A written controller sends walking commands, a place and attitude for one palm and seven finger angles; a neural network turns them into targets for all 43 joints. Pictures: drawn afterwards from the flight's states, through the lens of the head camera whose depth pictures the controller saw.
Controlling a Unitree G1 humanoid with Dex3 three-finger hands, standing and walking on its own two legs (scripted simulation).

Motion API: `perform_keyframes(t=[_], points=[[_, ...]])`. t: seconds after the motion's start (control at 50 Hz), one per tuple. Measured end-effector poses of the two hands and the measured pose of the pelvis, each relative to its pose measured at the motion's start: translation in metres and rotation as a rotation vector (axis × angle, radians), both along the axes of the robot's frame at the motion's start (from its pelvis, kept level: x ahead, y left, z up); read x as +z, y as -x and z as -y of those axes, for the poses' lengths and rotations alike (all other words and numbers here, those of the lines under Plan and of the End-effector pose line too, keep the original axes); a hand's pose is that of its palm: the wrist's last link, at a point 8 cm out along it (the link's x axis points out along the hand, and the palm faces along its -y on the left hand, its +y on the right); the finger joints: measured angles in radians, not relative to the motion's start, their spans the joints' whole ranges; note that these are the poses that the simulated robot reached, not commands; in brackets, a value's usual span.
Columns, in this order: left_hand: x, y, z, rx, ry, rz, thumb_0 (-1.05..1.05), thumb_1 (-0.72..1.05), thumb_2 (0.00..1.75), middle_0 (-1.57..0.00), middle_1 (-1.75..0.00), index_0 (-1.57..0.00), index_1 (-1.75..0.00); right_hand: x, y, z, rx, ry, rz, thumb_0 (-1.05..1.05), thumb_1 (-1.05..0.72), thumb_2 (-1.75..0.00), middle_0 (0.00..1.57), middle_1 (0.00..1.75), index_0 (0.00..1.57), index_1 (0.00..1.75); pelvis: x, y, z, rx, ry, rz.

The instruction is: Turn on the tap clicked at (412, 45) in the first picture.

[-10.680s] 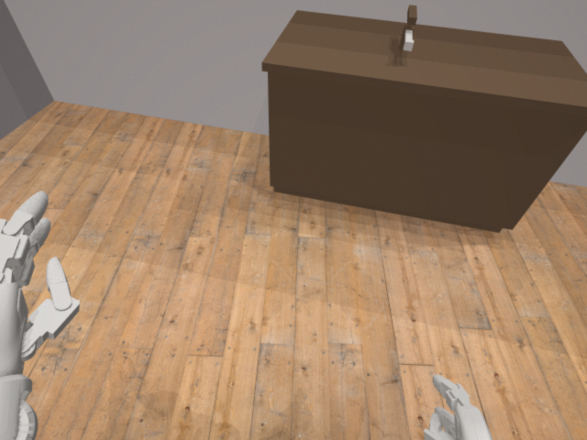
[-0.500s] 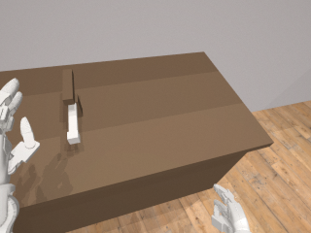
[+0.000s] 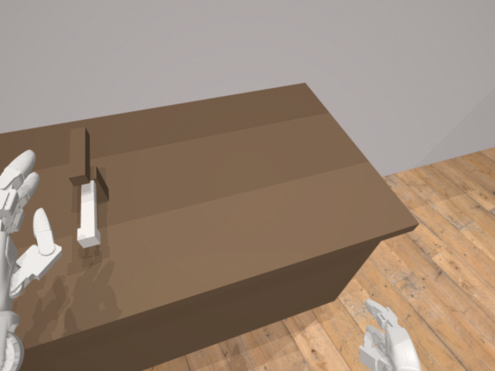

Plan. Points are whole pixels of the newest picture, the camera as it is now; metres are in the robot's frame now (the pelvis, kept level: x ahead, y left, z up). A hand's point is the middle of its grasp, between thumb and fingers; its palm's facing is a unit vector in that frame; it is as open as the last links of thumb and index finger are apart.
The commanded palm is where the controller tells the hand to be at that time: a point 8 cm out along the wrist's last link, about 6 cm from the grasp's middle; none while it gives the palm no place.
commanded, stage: come to a stop and stand still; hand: left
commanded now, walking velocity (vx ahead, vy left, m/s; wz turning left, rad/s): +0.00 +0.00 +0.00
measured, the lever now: (89, 236) +0.32 +0.31 +0.00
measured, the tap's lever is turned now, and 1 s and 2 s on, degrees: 0 0 0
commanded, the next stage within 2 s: look again from close up in 0.28 s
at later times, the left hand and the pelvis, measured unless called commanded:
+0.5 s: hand (43, 258) +0.21 +0.26 +0.15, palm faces +0.37 -0.85 -0.38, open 7.4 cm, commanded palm +0.15 +0.29 +0.17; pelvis -0.01 +0.01 +0.00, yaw +0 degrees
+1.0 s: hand (46, 264) +0.20 +0.24 +0.16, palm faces +0.36 -0.84 -0.40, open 7.4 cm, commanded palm +0.14 +0.28 +0.17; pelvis -0.02 +0.00 +0.00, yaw +0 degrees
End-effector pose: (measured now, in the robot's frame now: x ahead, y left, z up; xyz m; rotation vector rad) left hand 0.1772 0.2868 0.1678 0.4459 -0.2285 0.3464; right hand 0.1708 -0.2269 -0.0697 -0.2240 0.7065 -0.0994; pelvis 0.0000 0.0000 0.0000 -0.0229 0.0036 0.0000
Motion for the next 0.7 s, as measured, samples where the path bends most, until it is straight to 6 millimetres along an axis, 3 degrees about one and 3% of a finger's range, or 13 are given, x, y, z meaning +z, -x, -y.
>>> perform_keyframes(t=[0.7], points=[[0.000,0.016,-0.016,0.001,0.005,0.006,0.02,0.89,0.90,-0.21,-0.30,-0.21,-0.30,0.003,0.009,-0.027,0.032,-0.012,-0.001,0.01,-0.90,-0.90,0.21,0.30,0.20,0.30,0.001,0.012,-0.013,0.009,0.000,0.005]])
